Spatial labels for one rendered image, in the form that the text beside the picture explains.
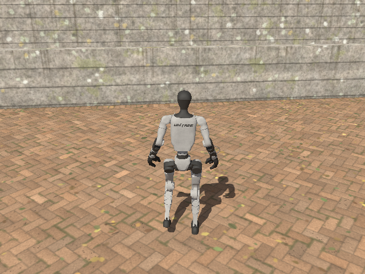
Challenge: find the robot left forearm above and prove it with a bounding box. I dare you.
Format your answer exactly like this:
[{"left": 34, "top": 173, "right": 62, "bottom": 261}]
[{"left": 149, "top": 138, "right": 160, "bottom": 158}]

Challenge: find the robot right upper arm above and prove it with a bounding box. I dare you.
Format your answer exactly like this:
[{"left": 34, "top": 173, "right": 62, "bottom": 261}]
[{"left": 196, "top": 115, "right": 212, "bottom": 147}]

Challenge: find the robot left upper arm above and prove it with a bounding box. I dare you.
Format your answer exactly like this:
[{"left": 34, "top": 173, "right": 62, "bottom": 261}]
[{"left": 155, "top": 115, "right": 172, "bottom": 147}]

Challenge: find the left robot hand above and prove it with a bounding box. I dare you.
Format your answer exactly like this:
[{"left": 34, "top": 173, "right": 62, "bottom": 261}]
[{"left": 147, "top": 156, "right": 161, "bottom": 167}]

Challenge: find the right robot thigh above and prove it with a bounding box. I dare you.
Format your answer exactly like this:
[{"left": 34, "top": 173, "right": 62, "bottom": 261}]
[{"left": 190, "top": 159, "right": 202, "bottom": 199}]

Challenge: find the robot head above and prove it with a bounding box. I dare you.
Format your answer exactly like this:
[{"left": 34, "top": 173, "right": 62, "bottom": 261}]
[{"left": 174, "top": 90, "right": 193, "bottom": 118}]

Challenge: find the right robot hand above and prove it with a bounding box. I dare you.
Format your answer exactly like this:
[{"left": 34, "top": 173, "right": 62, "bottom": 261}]
[{"left": 205, "top": 158, "right": 218, "bottom": 169}]

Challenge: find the robot right forearm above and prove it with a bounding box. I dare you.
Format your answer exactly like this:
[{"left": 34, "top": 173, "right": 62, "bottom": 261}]
[{"left": 206, "top": 138, "right": 217, "bottom": 160}]

